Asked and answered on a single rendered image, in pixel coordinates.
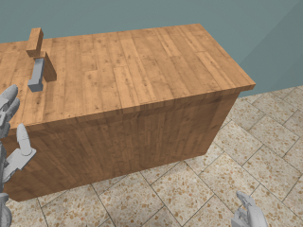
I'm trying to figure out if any counter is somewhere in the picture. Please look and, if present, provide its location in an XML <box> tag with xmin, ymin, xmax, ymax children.
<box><xmin>0</xmin><ymin>23</ymin><xmax>256</xmax><ymax>202</ymax></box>

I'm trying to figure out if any tap lever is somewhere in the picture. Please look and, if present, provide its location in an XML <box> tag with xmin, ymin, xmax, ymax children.
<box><xmin>27</xmin><ymin>58</ymin><xmax>45</xmax><ymax>93</ymax></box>

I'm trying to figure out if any robot left forearm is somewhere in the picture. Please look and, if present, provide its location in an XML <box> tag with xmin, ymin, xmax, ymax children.
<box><xmin>0</xmin><ymin>192</ymin><xmax>12</xmax><ymax>227</ymax></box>

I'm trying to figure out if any robot left hand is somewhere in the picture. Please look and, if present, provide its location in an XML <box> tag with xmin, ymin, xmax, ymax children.
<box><xmin>0</xmin><ymin>84</ymin><xmax>37</xmax><ymax>193</ymax></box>

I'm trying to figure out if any robot right hand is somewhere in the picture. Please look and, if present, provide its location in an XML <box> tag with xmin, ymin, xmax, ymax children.
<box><xmin>231</xmin><ymin>190</ymin><xmax>268</xmax><ymax>227</ymax></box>

